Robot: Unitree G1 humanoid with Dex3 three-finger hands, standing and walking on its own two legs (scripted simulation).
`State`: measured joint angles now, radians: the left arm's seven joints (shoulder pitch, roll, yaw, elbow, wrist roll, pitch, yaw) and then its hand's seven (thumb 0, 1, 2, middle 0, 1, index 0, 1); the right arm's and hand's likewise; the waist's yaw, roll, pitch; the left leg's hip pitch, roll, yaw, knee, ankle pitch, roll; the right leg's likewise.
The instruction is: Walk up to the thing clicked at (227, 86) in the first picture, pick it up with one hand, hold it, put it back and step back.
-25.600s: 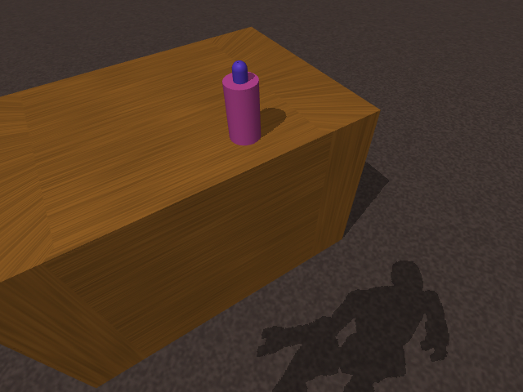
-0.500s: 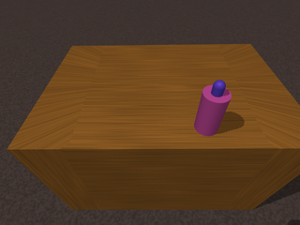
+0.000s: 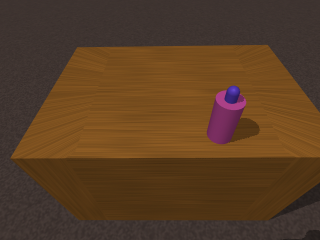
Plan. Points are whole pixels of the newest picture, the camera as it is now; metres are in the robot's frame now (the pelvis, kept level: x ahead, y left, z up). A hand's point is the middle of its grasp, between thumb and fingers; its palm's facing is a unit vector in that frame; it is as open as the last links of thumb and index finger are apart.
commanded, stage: home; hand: right
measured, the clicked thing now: (226, 113) +0.48 -0.17 +0.03
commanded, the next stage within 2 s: stand in 0.76 s
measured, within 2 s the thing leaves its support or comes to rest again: neither
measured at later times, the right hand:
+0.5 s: hand out of the picture +0.09 -0.25 -0.15, palm faces -0.02 +0.93 -0.36, open 17.3 cm
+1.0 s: hand out of the picture +0.10 -0.25 -0.15, palm faces -0.02 +0.93 -0.36, open 16.5 cm
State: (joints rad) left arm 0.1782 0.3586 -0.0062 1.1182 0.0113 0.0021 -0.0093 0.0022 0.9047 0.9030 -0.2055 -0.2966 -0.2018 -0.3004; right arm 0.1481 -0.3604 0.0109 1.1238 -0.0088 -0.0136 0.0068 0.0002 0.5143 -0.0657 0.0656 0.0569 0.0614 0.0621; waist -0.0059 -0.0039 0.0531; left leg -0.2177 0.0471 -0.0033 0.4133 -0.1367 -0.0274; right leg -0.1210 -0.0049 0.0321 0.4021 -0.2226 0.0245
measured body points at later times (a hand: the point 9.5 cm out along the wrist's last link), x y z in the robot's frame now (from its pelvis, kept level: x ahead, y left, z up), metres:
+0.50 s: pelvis +0.02 +0.00 +0.00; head +0.03 +0.01 +0.45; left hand +0.10 +0.30 -0.14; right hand +0.10 -0.30 -0.12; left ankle +0.06 +0.14 -0.74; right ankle +0.00 -0.14 -0.74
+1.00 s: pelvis +0.03 +0.01 +0.00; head +0.03 +0.02 +0.45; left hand +0.09 +0.31 -0.13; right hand +0.10 -0.30 -0.12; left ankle +0.06 +0.14 -0.74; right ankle +0.00 -0.14 -0.74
